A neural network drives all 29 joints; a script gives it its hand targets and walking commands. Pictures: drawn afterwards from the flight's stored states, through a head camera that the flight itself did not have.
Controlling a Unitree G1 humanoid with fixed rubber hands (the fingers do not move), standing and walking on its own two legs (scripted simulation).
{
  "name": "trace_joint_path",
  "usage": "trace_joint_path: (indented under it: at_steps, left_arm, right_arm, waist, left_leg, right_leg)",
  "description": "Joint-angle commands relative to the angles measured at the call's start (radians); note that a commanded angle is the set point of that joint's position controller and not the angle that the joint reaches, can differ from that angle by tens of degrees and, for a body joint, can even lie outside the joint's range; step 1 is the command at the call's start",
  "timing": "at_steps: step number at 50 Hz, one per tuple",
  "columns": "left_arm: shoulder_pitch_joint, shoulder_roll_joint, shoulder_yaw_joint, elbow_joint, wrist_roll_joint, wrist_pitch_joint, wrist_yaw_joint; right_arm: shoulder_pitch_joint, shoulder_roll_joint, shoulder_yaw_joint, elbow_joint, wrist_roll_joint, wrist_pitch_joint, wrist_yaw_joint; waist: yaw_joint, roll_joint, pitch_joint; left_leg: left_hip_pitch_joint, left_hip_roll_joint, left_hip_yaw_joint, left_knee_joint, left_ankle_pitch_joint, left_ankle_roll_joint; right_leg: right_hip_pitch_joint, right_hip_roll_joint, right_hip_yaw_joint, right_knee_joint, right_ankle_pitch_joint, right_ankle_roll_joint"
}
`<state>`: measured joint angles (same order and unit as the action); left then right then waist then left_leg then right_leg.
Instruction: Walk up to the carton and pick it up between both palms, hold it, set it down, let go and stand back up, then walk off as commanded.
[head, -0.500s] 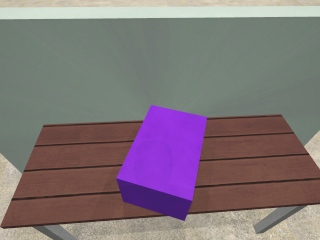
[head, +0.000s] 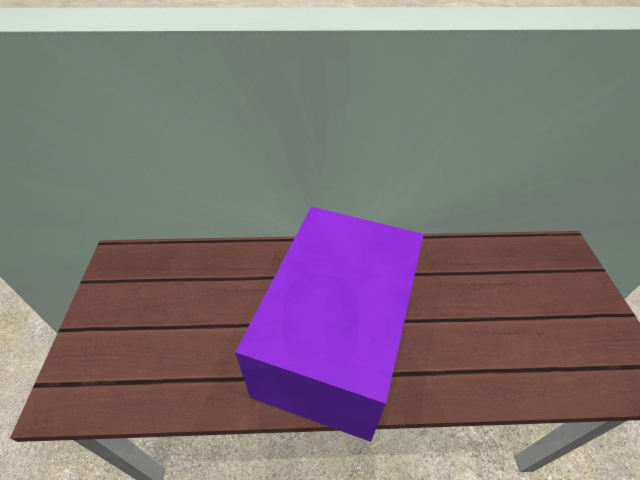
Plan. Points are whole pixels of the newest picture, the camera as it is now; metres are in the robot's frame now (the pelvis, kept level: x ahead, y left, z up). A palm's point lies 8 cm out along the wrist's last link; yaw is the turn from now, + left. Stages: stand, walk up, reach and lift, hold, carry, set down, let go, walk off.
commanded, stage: walk up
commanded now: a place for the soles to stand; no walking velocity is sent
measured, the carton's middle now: (338, 314) +0.43 -0.01 -0.12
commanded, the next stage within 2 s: none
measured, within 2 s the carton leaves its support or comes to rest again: neither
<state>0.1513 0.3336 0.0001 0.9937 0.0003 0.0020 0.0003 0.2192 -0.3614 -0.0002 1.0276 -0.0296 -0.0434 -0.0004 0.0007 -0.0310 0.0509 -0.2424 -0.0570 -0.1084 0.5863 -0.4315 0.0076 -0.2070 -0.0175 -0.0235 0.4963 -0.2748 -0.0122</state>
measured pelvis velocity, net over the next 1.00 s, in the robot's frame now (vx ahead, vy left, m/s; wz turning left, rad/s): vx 0.04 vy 0.03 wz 0.05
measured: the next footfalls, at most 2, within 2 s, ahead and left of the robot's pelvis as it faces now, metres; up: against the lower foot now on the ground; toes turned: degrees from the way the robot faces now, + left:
left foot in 0.18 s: +0.06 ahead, +0.16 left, +0.00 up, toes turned -3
right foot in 0.42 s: +0.09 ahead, -0.10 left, +0.00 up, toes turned +0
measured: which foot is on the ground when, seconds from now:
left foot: up 0.00-0.16, down 0.18-1.00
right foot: down 0.00-0.18, up 0.20-0.40, down 0.42-1.00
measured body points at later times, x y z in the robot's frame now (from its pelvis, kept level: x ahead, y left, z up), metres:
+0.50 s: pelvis +0.02 +0.01 +0.00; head +0.05 +0.02 +0.44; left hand +0.10 +0.30 -0.14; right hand +0.08 -0.30 -0.13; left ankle +0.02 +0.15 -0.73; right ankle +0.05 -0.10 -0.74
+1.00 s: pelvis +0.04 +0.03 +0.00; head +0.07 +0.06 +0.44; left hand +0.13 +0.32 -0.15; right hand +0.14 -0.28 -0.11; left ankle +0.02 +0.16 -0.74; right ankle +0.05 -0.10 -0.74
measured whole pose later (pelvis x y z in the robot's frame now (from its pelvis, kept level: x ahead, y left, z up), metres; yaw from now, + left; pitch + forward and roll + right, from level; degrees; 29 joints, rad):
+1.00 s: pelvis +0.04 +0.03 +0.00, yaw +3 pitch -1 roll -1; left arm 0.10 0.35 0.00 0.99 0.00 0.00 0.00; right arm 0.14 -0.37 0.00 1.02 -0.02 -0.05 0.00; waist 0.00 -0.04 0.08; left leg -0.23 -0.02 -0.10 0.56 -0.32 -0.01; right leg -0.24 -0.02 -0.04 0.53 -0.27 -0.01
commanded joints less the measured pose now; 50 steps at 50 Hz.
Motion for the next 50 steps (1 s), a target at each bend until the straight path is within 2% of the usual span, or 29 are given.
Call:
trace_joint_path:
  at_steps: [1,4,7,8,9,10,11,13,14,15,16,17,19,20,21,22,23,24,28,30,32,34,35,36,37,39,40,41,50]
  left_arm:
    - [0.007,0.284,0.100,-0.078,0.026,-0.051,0.005]
    - [-0.008,0.272,0.093,-0.090,0.023,-0.040,0.002]
    - [-0.095,0.252,0.086,-0.102,0.008,-0.022,-0.007]
    - [-0.109,0.214,0.076,-0.115,0.009,-0.014,-0.011]
    - [-0.094,0.185,0.073,-0.118,0.009,-0.010,-0.011]
    - [-0.082,0.215,0.079,-0.116,0.013,-0.001,-0.008]
    - [-0.053,0.228,0.084,-0.110,0.016,-0.001,-0.003]
    - [-0.047,0.245,0.090,-0.112,0.018,-0.012,-0.005]
    - [-0.051,0.226,0.088,-0.104,0.019,-0.012,-0.013]
    - [-0.054,0.220,0.091,-0.108,0.019,-0.013,-0.014]
    - [-0.032,0.209,0.089,-0.099,0.016,-0.012,-0.011]
    - [-0.037,0.208,0.088,-0.086,0.016,-0.013,-0.011]
    - [-0.004,0.190,0.086,-0.055,0.018,-0.018,-0.002]
    - [0.022,0.189,0.082,-0.042,0.017,-0.023,0.002]
    - [0.023,0.230,0.086,-0.036,0.026,-0.029,0.007]
    - [0.025,0.280,0.096,-0.034,0.027,-0.037,0.011]
    - [-0.033,0.300,0.091,-0.042,0.019,-0.040,0.006]
    - [-0.047,0.282,0.086,-0.053,0.025,-0.044,0.002]
    - [-0.065,0.260,0.080,-0.063,0.023,-0.040,0.004]
    - [-0.109,0.270,0.074,-0.078,0.014,-0.030,0.001]
    - [-0.137,0.236,0.076,-0.085,0.007,-0.016,-0.006]
    - [-0.116,0.232,0.078,-0.078,-0.002,-0.007,-0.012]
    - [-0.098,0.215,0.071,-0.069,-0.001,-0.003,-0.010]
    - [-0.096,0.198,0.065,-0.049,0.002,0.001,-0.011]
    - [-0.081,0.202,0.063,-0.049,0.005,-0.006,-0.011]
    - [-0.094,0.227,0.066,-0.033,0.012,-0.019,-0.015]
    - [-0.103,0.238,0.071,-0.028,0.013,-0.020,-0.016]
    - [-0.108,0.243,0.078,-0.027,0.008,-0.020,-0.015]
    - [-0.107,0.240,0.070,-0.024,0.003,-0.010,-0.010]
  right_arm:
    - [0.027,-0.189,-0.066,-0.089,0.019,-0.018,-0.011]
    - [0.047,-0.178,-0.068,-0.078,0.013,-0.025,-0.013]
    - [0.138,-0.188,-0.072,-0.032,0.010,-0.033,-0.020]
    - [0.137,-0.241,-0.083,-0.031,0.000,-0.037,-0.025]
    - [0.124,-0.305,-0.091,-0.040,-0.001,-0.042,-0.024]
    - [0.137,-0.333,-0.094,-0.048,0.005,-0.040,-0.023]
    - [0.093,-0.345,-0.103,-0.074,0.005,-0.042,-0.024]
    - [0.067,-0.317,-0.101,-0.093,0.013,-0.038,-0.025]
    - [0.076,-0.300,-0.094,-0.096,0.005,-0.037,-0.025]
    - [0.085,-0.282,-0.092,-0.097,0.008,-0.038,-0.026]
    - [0.073,-0.287,-0.089,-0.106,0.006,-0.036,-0.025]
    - [0.056,-0.282,-0.088,-0.106,0.011,-0.034,-0.025]
    - [0.004,-0.262,-0.078,-0.121,0.022,-0.029,-0.028]
    - [-0.022,-0.241,-0.066,-0.116,0.032,-0.024,-0.029]
    - [-0.026,-0.203,-0.052,-0.116,0.040,-0.021,-0.027]
    - [-0.042,-0.165,-0.036,-0.120,0.048,-0.017,-0.026]
    - [-0.017,-0.168,-0.043,-0.096,0.041,-0.005,-0.031]
    - [0.002,-0.199,-0.056,-0.084,0.030,0.000,-0.031]
    - [0.023,-0.183,-0.054,-0.061,0.027,-0.011,-0.023]
    - [0.068,-0.178,-0.055,-0.036,0.023,-0.016,-0.024]
    - [0.047,-0.205,-0.060,-0.031,0.016,-0.020,-0.026]
    - [0.011,-0.259,-0.066,-0.029,0.006,-0.024,-0.029]
    - [-0.015,-0.287,-0.062,-0.045,0.010,-0.029,-0.027]
    - [-0.061,-0.288,-0.058,-0.051,0.014,-0.033,-0.026]
    - [-0.096,-0.273,-0.053,-0.055,0.013,-0.033,-0.027]
    - [-0.084,-0.258,-0.048,-0.054,0.023,-0.035,-0.026]
    - [-0.075,-0.240,-0.047,-0.057,0.024,-0.035,-0.026]
    - [-0.073,-0.239,-0.049,-0.058,0.028,-0.035,-0.025]
    - [-0.094,-0.247,-0.047,-0.049,0.030,-0.029,-0.030]
  waist:
    - [0.033,-0.131,0.039]
    - [0.027,-0.114,-0.020]
    - [-0.045,-0.092,0.013]
    - [-0.043,0.053,0.011]
    - [-0.014,0.207,0.045]
    - [-0.025,0.224,0.051]
    - [-0.004,0.206,0.106]
    - [0.004,0.151,0.110]
    - [-0.011,0.166,0.088]
    - [-0.001,0.153,0.080]
    - [-0.001,0.202,0.045]
    - [0.001,0.173,0.016]
    - [0.031,0.144,-0.017]
    - [0.052,0.118,-0.040]
    - [0.052,0.071,-0.070]
    - [0.050,-0.076,-0.072]
    - [0.022,-0.084,-0.025]
    - [0.021,-0.078,-0.005]
    - [0.003,-0.107,-0.017]
    - [-0.032,-0.087,-0.057]
    - [-0.031,-0.049,-0.045]
    - [0.003,0.040,-0.055]
    - [0.016,0.117,-0.034]
    - [0.029,0.117,0.003]
    - [0.045,0.112,-0.001]
    - [0.028,0.145,-0.055]
    - [0.015,0.078,-0.073]
    - [0.014,0.067,-0.081]
    - [0.016,0.084,-0.089]
  left_leg:
    - [-0.249,0.064,0.071,0.164,-0.081,0.011]
    - [-0.125,0.044,0.119,0.010,0.076,0.008]
    - [0.086,0.028,0.091,-0.183,0.273,0.027]
    - [0.108,0.127,-0.105,-0.243,0.302,0.049]
    - [0.141,0.263,-0.353,-0.282,0.320,0.114]
    - [0.090,0.347,-0.497,-0.323,0.188,0.229]
    - [0.051,0.372,-0.531,-0.339,0.151,0.268]
    - [0.042,0.317,-0.403,-0.297,0.275,0.245]
    - [0.038,0.295,-0.357,-0.285,0.333,0.225]
    - [0.049,0.289,-0.359,-0.275,0.411,0.211]
    - [0.024,0.290,-0.330,-0.264,0.483,0.206]
    - [0.038,0.261,-0.294,-0.235,0.535,0.196]
    - [-0.035,0.229,-0.207,-0.154,0.599,0.143]
    - [-0.072,0.193,-0.182,-0.114,0.579,0.102]
    - [-0.105,0.132,-0.126,-0.054,0.479,0.054]
    - [-0.163,0.041,-0.049,0.031,0.307,0.015]
    - [-0.131,0.007,0.009,0.071,0.008,0.003]
    - [-0.140,0.030,0.022,0.145,-0.121,0.006]
    - [-0.129,0.054,0.069,0.059,-0.011,-0.001]
    - [0.019,0.049,0.087,-0.077,0.156,0.006]
    - [0.081,0.066,0.023,-0.155,0.350,0.016]
    - [0.033,0.181,-0.164,-0.187,0.354,0.067]
    - [-0.015,0.225,-0.242,-0.223,0.336,0.100]
    - [-0.055,0.251,-0.287,-0.243,0.323,0.118]
    - [-0.086,0.243,-0.281,-0.247,0.325,0.113]
    - [-0.086,0.184,-0.161,-0.218,0.414,0.064]
    - [-0.082,0.170,-0.155,-0.194,0.463,0.054]
    - [-0.070,0.156,-0.125,-0.196,0.449,0.049]
    - [-0.044,0.147,-0.112,-0.180,0.471,0.048]
  right_leg:
    - [0.217,-0.302,0.248,-0.217,0.173,-0.208]
    - [0.206,-0.245,0.137,-0.122,0.327,-0.168]
    - [-0.004,-0.161,0.058,-0.002,0.068,-0.087]
    - [-0.068,-0.086,0.005,0.141,-0.018,-0.048]
    - [-0.224,0.021,-0.045,0.273,-0.230,-0.017]
    - [-0.272,0.017,0.043,0.357,-0.374,-0.017]
    - [-0.289,-0.011,0.066,0.396,-0.346,-0.022]
    - [-0.278,-0.030,0.067,0.349,-0.323,-0.023]
    - [-0.240,-0.034,0.062,0.281,-0.294,-0.017]
    - [-0.211,-0.021,0.060,0.250,-0.263,-0.013]
    - [-0.142,-0.016,0.042,0.212,-0.217,-0.007]
    - [-0.083,-0.007,0.034,0.162,-0.191,-0.001]
    - [0.067,0.006,-0.004,-0.017,0.008,-0.020]
    - [0.151,-0.012,0.023,-0.108,0.126,-0.026]
    - [0.201,-0.110,0.126,-0.162,0.155,-0.053]
    - [0.223,-0.227,0.267,-0.245,0.101,-0.093]
    - [0.139,-0.321,0.308,-0.247,0.077,-0.172]
    - [0.126,-0.339,0.320,-0.227,0.069,-0.193]
    - [0.148,-0.263,0.192,-0.155,0.291,-0.155]
    - [0.080,-0.236,0.136,-0.104,0.281,-0.130]
    - [0.013,-0.163,0.085,-0.081,0.100,-0.074]
    - [-0.017,-0.079,0.053,0.017,-0.099,-0.040]
    - [-0.007,-0.043,0.022,0.033,-0.129,-0.023]
    - [0.000,-0.036,0.031,0.016,-0.111,-0.012]
    - [0.043,-0.035,0.042,-0.017,-0.083,-0.016]
    - [0.143,-0.082,0.053,-0.079,0.065,-0.028]
    - [0.175,-0.087,0.057,-0.070,0.134,-0.022]
    - [0.185,-0.094,0.055,-0.065,0.143,-0.034]
    - [0.160,-0.097,0.046,-0.041,0.160,-0.027]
